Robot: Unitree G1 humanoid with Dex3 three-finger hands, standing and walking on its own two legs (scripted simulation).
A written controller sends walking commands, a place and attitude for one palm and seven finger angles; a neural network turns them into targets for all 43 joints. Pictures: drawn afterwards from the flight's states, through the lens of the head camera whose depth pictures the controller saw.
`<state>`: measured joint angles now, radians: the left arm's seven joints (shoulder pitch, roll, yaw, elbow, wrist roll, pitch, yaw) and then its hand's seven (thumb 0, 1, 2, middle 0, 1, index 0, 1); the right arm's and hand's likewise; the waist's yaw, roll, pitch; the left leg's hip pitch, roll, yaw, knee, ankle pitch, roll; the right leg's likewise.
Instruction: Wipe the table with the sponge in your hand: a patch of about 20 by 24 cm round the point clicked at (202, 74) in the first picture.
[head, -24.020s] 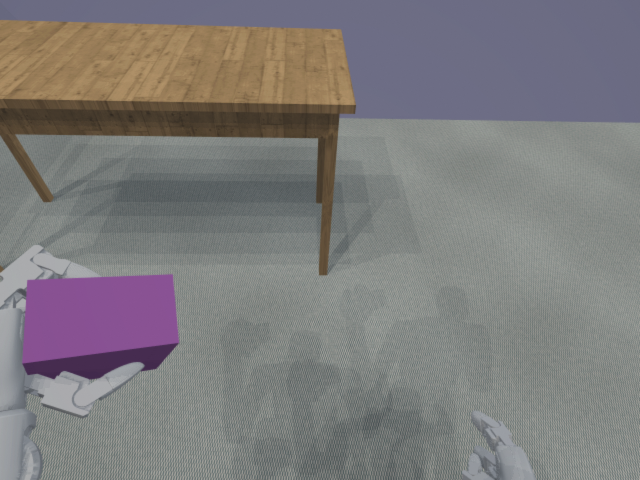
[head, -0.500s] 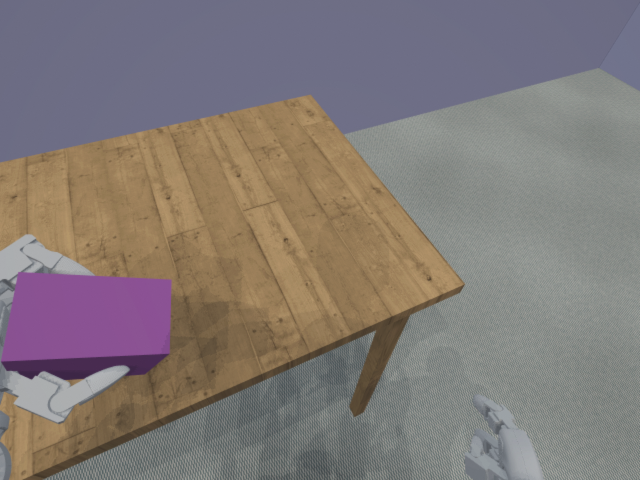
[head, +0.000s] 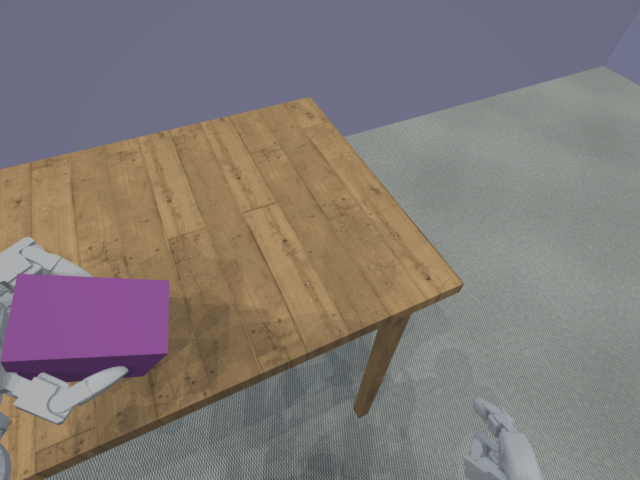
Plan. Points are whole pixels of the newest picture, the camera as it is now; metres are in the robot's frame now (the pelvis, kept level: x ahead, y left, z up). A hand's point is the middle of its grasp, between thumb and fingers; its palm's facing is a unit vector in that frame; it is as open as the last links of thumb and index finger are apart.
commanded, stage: shuffle to correct the standing spot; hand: left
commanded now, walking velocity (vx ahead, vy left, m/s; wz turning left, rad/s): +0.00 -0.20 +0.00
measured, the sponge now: (112, 333) +0.22 +0.21 +0.14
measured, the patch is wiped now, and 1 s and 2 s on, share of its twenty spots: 0.00 0.00 0.00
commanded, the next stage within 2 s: none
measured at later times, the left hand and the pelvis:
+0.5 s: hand (69, 329) +0.21 +0.24 +0.16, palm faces +0.28 -0.86 -0.43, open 10.4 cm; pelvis +0.00 +0.00 +0.00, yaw +0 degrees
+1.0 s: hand (72, 326) +0.21 +0.23 +0.16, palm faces +0.29 -0.86 -0.42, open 10.4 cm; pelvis +0.00 +0.00 +0.00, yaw +0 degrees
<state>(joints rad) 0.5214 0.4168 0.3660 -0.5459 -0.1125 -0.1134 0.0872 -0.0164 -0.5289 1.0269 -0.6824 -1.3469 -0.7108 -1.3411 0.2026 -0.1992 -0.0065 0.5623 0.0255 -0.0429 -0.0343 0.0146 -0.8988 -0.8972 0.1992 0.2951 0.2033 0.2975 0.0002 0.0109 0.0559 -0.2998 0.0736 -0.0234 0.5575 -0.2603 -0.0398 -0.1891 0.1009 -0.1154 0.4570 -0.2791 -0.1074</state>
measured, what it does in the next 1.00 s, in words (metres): stands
